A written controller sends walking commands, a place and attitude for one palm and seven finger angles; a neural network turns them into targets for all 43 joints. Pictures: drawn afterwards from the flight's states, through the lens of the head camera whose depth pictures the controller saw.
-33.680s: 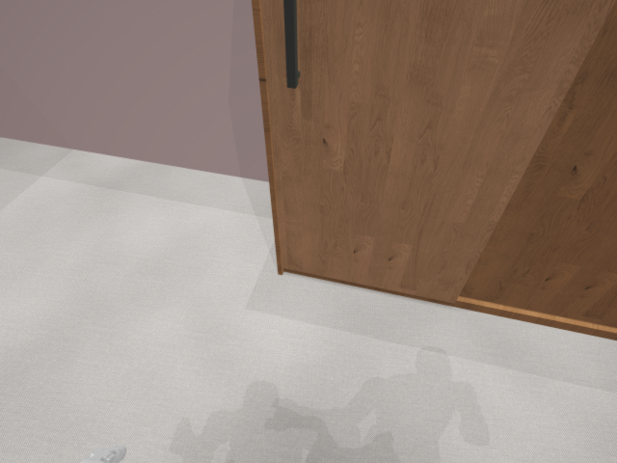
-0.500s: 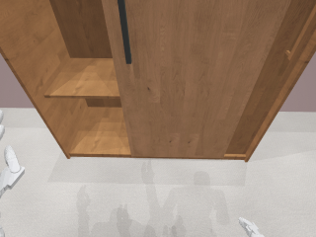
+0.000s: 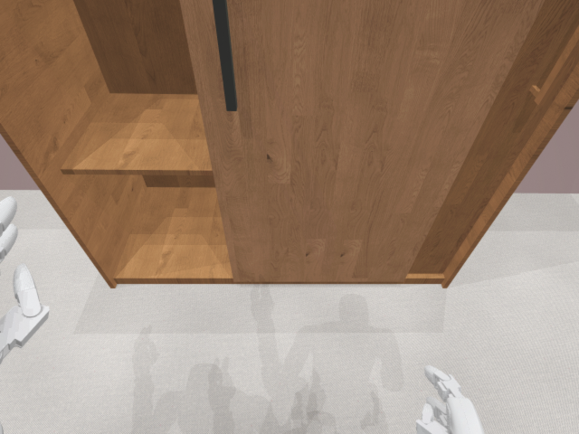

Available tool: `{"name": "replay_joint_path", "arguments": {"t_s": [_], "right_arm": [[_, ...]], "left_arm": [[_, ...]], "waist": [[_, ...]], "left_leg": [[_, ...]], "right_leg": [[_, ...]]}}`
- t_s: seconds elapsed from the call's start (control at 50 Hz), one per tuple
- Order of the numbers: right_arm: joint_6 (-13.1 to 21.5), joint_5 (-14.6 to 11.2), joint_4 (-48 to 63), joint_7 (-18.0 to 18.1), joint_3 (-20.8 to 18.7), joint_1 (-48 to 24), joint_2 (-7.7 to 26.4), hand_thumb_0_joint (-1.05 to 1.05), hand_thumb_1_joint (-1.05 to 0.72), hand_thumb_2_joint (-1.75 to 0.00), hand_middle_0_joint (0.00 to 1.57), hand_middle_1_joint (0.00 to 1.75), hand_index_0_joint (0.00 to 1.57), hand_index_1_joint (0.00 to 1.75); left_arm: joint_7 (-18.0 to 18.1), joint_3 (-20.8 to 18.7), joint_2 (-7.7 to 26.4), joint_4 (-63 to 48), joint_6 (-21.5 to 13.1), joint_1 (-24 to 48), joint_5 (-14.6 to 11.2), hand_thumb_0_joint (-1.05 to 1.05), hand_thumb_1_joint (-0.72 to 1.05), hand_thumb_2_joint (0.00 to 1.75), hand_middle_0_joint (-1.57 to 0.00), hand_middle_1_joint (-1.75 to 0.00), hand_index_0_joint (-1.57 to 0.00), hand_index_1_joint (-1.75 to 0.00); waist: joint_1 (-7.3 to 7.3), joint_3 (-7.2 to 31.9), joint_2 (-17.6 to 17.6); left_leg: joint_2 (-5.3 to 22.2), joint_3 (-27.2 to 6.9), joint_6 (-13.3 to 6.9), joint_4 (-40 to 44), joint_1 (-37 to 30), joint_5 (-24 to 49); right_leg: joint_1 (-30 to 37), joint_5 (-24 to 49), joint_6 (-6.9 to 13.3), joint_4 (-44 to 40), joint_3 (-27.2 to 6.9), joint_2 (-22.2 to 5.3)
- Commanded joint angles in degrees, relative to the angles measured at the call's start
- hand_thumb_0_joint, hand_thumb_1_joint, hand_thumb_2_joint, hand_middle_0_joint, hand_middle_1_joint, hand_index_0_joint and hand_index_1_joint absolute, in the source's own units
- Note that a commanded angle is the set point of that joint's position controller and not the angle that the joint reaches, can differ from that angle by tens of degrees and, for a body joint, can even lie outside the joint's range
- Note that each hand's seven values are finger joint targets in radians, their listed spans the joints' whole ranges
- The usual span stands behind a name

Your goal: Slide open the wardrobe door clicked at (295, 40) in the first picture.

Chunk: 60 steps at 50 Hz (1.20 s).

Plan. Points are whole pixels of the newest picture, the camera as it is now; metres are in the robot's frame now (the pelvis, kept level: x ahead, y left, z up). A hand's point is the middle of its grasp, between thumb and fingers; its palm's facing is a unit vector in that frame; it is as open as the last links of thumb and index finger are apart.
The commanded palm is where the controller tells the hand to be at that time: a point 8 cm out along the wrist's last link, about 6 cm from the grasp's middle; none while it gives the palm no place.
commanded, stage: stop stepping back and stand still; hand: left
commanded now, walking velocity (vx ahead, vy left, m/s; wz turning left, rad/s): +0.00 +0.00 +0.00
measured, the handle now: (226, 41) +0.73 +0.18 +0.20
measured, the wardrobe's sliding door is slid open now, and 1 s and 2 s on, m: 0.47 0.47 0.47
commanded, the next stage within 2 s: let the arm hang, fingers relaxed in 0.08 s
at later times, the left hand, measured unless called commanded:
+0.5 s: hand out of the picture +0.03 +0.18 -0.17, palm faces -0.05 -0.98 -0.17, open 7.4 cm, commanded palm none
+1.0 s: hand out of the picture +0.02 +0.26 -0.15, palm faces +0.01 -0.94 -0.34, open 7.4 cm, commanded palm none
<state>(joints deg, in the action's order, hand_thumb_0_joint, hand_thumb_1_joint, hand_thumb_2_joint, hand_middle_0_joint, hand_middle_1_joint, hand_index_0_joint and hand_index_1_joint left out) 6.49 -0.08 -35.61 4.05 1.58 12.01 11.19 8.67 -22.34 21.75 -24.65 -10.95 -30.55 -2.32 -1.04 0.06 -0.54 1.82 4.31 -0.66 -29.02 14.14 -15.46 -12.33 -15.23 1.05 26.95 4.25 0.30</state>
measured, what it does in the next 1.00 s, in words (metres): stands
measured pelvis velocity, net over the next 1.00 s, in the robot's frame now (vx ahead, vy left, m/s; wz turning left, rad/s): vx -0.03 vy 0.02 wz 0.02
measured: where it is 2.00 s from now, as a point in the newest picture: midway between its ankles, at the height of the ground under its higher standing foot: outside the picture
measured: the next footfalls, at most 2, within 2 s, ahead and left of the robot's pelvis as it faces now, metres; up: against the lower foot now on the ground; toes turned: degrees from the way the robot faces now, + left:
none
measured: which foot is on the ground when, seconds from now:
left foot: down 0.00-1.00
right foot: down 0.00-1.00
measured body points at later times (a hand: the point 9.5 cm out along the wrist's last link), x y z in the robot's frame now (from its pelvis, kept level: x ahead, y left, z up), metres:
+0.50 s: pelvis -0.04 +0.00 -0.01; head -0.01 +0.01 +0.44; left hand +0.03 +0.23 -0.15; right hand +0.05 -0.27 -0.13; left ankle +0.00 +0.11 -0.74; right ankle -0.01 -0.10 -0.74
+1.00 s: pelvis -0.03 +0.02 +0.01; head -0.02 +0.01 +0.46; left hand +0.02 +0.31 -0.13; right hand +0.02 -0.25 -0.15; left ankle +0.00 +0.11 -0.74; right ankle -0.01 -0.10 -0.74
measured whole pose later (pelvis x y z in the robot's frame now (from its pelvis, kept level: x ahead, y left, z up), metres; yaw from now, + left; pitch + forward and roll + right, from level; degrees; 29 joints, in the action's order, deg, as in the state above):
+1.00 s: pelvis -0.03 +0.02 +0.01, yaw +1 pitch +0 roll +0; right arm -0.3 1.1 -62.8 0.2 -0.4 11.3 15.7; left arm 0.3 -1.1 17.6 63.5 -0.1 -9.4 1.1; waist 0.2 -1.0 -2.1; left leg -0.5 4.1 -2.4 -23.3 12.9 -10.2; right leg -11.4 -10.9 0.0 22.7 4.6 -1.7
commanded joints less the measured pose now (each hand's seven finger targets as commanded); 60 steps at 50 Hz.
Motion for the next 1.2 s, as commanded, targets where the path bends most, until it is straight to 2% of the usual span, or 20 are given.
{"name": "replay_joint_path", "arguments": {"t_s": [0.0,0.14,0.16,0.18,0.2,0.22,0.24,0.26,0.3,0.36,0.4,0.46,0.48,0.56,0.68,0.76,0.8,0.88,1.08,1.18], "right_arm": [[3.29,0.27,9.08,1.1,-3.45,-4.82,8.17,0.0,-0.9,-0.9,0.2,0.3,0.2,0.3],[3.17,0.32,9.11,0.78,-3.32,-4.61,7.72,0.0,-0.9,-0.9,0.2,0.3,0.2,0.3],[4.99,-0.91,-3.49,-4.56,-5.75,-8.82,18.6,0.0,-0.9,-0.9,0.2,0.3,0.2,0.3],[0.71,-0.91,-2.64,-4.67,-6.2,-4.81,17.05,0.0,-0.9,-0.9,0.2,0.3,0.2,0.3],[-0.32,-0.51,-1.95,-4.37,-6.23,-4.36,16.49,0.0,-0.9,-0.9,0.2,0.3,0.2,0.3],[-0.98,0.0,-2.69,-4.35,-5.77,-4.18,16.62,0.0,-0.9,-0.9,0.2,0.3,0.2,0.3],[-1.93,0.33,-2.48,-4.33,-5.14,-4.88,16.73,0.0,-0.9,-0.9,0.2,0.3,0.2,0.3],[-2.54,0.67,-2.88,-4.31,-4.73,-5.37,16.69,0.0,-0.9,-0.9,0.2,0.3,0.2,0.3],[-3.33,1.15,-3.8,-4.21,-4.08,-5.51,16.35,0.0,-0.9,-0.9,0.2,0.3,0.2,0.3],[-4.64,1.51,-7.04,-4.2,-3.6,-3.86,14.75,0.0,-0.9,-0.9,0.2,0.3,0.2,0.3],[-5.76,1.69,-8.89,-4.19,-3.15,-2.41,13.12,0.0,-0.9,-0.9,0.2,0.3,0.2,0.3],[-6.68,1.79,-12.34,-4.02,-2.67,-1.4,10.52,0.0,-0.9,-0.9,0.2,0.3,0.2,0.3],[-6.72,1.8,-13.55,-3.88,-2.62,-1.11,10.28,0.0,-0.9,-0.9,0.2,0.3,0.2,0.3],[-6.6,1.66,-16.73,-3.3,-3.27,-0.22,10.82,0.0,-0.9,-0.9,0.2,0.3,0.2,0.3],[-6.58,1.4,-20.55,-2.85,-4.24,2.78,12.43,0.0,-0.9,-0.9,0.2,0.3,0.2,0.3],[-6.31,1.36,-22.31,-2.83,-4.56,3.16,13.33,0.0,-0.9,-0.9,0.2,0.3,0.2,0.3],[-6.1,1.29,-22.87,-2.91,-4.63,2.8,13.95,0.0,-0.9,-0.9,0.2,0.3,0.2,0.3],[-5.71,1.32,-23.7,-3.02,-4.52,0.33,15.15,0.0,-0.9,-0.9,0.2,0.3,0.2,0.3],[-4.74,1.13,-24.97,-3.2,-3.8,-4.95,16.77,0.0,-0.9,-0.9,0.2,0.3,0.2,0.3],[-4.57,1.08,-25.06,-3.2,-3.67,-6.77,17.76,0.0,-0.9,-0.9,0.2,0.3,0.2,0.3]], "left_arm": [[1.27,-7.4,11.71,-14.75,-3.95,6.13,-0.05,0.0,0.9,0.9,-0.2,-0.3,-0.2,-0.3],[1.37,-7.13,10.58,-12.32,-3.82,2.91,-0.04,0.0,0.9,0.9,-0.2,-0.3,-0.2,-0.3],[-6.45,16.72,2.56,31.08,5.11,5.72,3.62,0.0,0.9,0.9,-0.2,-0.3,-0.2,-0.3],[-7.95,15.44,2.85,31.94,9.75,7.41,3.24,0.0,0.9,0.9,-0.2,-0.3,-0.2,-0.3],[-8.32,15.84,1.57,31.8,10.86,8.03,3.62,0.0,0.9,0.9,-0.2,-0.3,-0.2,-0.3],[-8.62,16.05,1.23,34.02,10.72,9.42,3.51,0.0,0.9,0.9,-0.2,-0.3,-0.2,-0.3],[-8.88,16.41,1.89,36.67,10.66,11.53,3.62,0.0,0.9,0.9,-0.2,-0.3,-0.2,-0.3],[-8.95,16.89,2.3,39.62,10.67,13.0,3.71,0.0,0.9,0.9,-0.2,-0.3,-0.2,-0.3],[-8.88,17.95,3.12,45.94,10.62,14.97,3.89,0.0,0.9,0.9,-0.2,-0.3,-0.2,-0.3],[-8.56,18.95,3.5,55.91,10.7,17.28,4.06,0.0,0.9,0.9,-0.2,-0.3,-0.2,-0.3],[-8.25,19.91,3.31,60.97,11.0,18.93,3.91,0.0,0.9,0.9,-0.2,-0.3,-0.2,-0.3],[-8.06,20.7,2.01,67.24,11.1,19.7,3.6,0.0,0.9,0.9,-0.2,-0.3,-0.2,-0.3],[-8.03,20.74,1.72,69.34,11.01,19.27,3.52,0.0,0.9,0.9,-0.2,-0.3,-0.2,-0.3],[-7.93,20.01,1.75,75.81,10.5,16.45,3.3,0.0,0.9,0.9,-0.2,-0.3,-0.2,-0.3],[-8.04,19.82,2.56,81.36,10.23,17.94,3.24,0.0,0.9,0.9,-0.2,-0.3,-0.2,-0.3],[-8.04,19.73,2.94,83.61,10.01,18.67,3.32,0.0,0.9,0.9,-0.2,-0.3,-0.2,-0.3],[-8.0,19.67,3.52,84.12,9.94,19.21,3.34,0.0,0.9,0.9,-0.2,-0.3,-0.2,-0.3],[-8.11,19.76,4.31,85.21,9.86,20.62,3.32,0.0,0.9,0.9,-0.2,-0.3,-0.2,-0.3],[-8.21,20.14,5.99,85.71,9.12,24.11,3.21,0.0,0.9,0.9,-0.2,-0.3,-0.2,-0.3],[-8.22,20.13,6.83,85.61,8.87,25.59,3.17,0.0,0.9,0.9,-0.2,-0.3,-0.2,-0.3]], "waist": [[0.48,7.57,-3.09],[0.34,6.04,-3.16],[2.9,1.23,-2.49],[2.31,4.7,-4.33],[2.22,3.07,-4.15],[1.69,3.99,-4.78],[1.31,2.8,-3.13],[1.01,2.0,0.45],[0.7,3.15,6.78],[1.37,4.4,11.01],[2.37,4.05,8.99],[2.83,2.45,-0.74],[2.57,2.11,-3.64],[1.24,2.88,-9.6],[1.64,-1.08,-2.63],[1.58,-1.76,1.48],[1.44,-1.83,0.58],[1.07,-2.68,1.8],[1.02,1.85,0.92],[1.25,2.72,-0.08]], "left_leg": [[3.82,-5.02,-0.37,4.91,-0.33,14.65],[3.5,-5.09,-0.12,6.37,1.39,11.77],[5.01,-5.15,-0.32,-2.69,3.98,21.09],[6.02,-5.05,0.01,-0.25,1.08,19.15],[6.95,-6.01,-0.65,0.9,2.47,17.9],[8.41,-8.56,-2.38,2.71,6.08,15.22],[9.01,-10.74,-3.76,4.59,8.95,13.24],[9.0,-11.84,-4.34,5.45,10.35,11.89],[7.64,-11.78,-3.73,5.26,9.22,10.77],[3.82,-8.68,-2.44,2.0,5.16,6.54],[1.71,-6.87,-1.62,0.17,1.34,3.27],[1.64,-6.54,-1.12,1.79,-0.26,0.8],[2.21,-7.12,-1.2,3.4,0.9,-0.33],[3.52,-8.33,-1.48,6.09,4.29,-2.31],[4.33,-9.18,-1.74,8.51,3.9,-5.78],[4.57,-9.16,-1.97,9.53,2.54,-5.04],[5.06,-9.48,-2.1,10.68,2.06,-4.37],[5.75,-10.43,-2.15,13.33,2.43,-4.23],[6.15,-8.79,-1.77,13.17,-4.47,11.67],[6.19,-8.45,-1.39,13.35,-6.44,15.24]], "right_leg": [[6.32,17.66,-0.63,-2.42,-6.42,-3.86],[6.39,14.74,-0.7,-3.98,-5.92,-3.3],[-1.66,20.98,0.25,2.97,-2.05,-8.9],[-3.69,14.4,0.79,1.38,-4.87,-8.54],[-4.58,8.29,0.34,2.17,-3.38,-6.65],[-4.06,2.87,0.36,5.33,-2.24,-5.5],[-3.35,-0.17,0.31,7.28,-2.13,-4.45],[-2.05,-0.95,0.38,7.53,-2.51,-3.88],[-0.33,1.12,0.77,4.77,-3.82,-4.88],[-1.7,0.98,1.89,-0.57,-7.59,-8.32],[-5.39,-3.83,3.09,-4.56,-9.31,-9.9],[-7.46,-7.87,3.04,-6.95,-9.85,-9.53],[-6.34,-8.11,2.64,-6.75,-9.25,-8.73],[0.35,-4.22,2.44,-6.94,-8.06,-7.57],[-1.36,-7.75,2.63,-9.65,-7.56,-7.24],[-1.68,-8.2,2.36,-10.55,-7.58,-7.29],[-1.4,-6.74,2.19,-10.11,-7.14,-7.1],[0.24,-3.75,1.64,-9.66,-6.63,-6.89],[4.11,8.18,0.72,-9.46,-6.17,-7.96],[5.33,10.77,0.68,-10.1,-6.03,-8.44]]}}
